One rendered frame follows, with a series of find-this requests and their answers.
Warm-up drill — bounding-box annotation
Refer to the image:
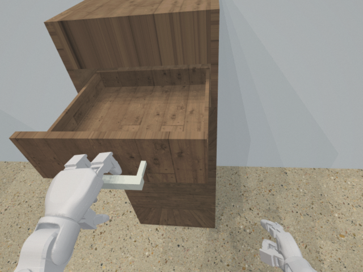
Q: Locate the robot right forearm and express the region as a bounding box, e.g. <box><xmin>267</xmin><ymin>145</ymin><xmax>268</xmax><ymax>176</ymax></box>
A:
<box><xmin>284</xmin><ymin>256</ymin><xmax>317</xmax><ymax>272</ymax></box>

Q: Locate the robot left forearm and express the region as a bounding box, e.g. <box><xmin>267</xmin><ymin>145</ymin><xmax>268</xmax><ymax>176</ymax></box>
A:
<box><xmin>14</xmin><ymin>215</ymin><xmax>81</xmax><ymax>272</ymax></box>

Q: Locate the handle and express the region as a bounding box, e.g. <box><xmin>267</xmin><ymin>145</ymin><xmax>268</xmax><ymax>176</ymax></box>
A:
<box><xmin>102</xmin><ymin>161</ymin><xmax>147</xmax><ymax>190</ymax></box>

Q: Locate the cabinet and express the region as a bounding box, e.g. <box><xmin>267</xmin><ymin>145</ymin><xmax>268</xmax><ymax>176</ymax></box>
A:
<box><xmin>44</xmin><ymin>0</ymin><xmax>220</xmax><ymax>228</ymax></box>

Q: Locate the drawer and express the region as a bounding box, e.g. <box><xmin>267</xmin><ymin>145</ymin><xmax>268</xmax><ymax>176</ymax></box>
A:
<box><xmin>9</xmin><ymin>66</ymin><xmax>210</xmax><ymax>184</ymax></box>

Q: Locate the robot right hand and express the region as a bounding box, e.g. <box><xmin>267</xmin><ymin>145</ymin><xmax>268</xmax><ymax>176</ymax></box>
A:
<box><xmin>259</xmin><ymin>219</ymin><xmax>303</xmax><ymax>272</ymax></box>

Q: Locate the robot left hand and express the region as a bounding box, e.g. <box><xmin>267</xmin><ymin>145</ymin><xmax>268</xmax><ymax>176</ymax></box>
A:
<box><xmin>44</xmin><ymin>152</ymin><xmax>122</xmax><ymax>230</ymax></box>

